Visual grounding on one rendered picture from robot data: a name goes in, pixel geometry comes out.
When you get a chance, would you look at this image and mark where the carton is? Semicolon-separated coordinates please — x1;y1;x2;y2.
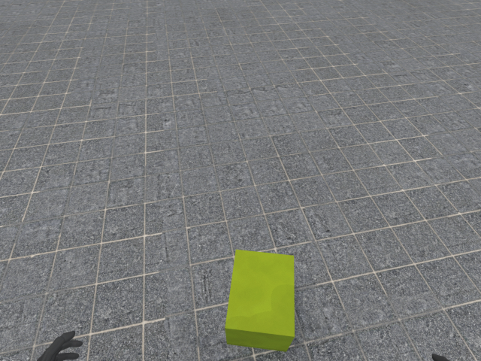
225;250;295;352

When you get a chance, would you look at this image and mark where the left robot hand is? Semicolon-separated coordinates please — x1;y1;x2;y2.
37;331;83;361

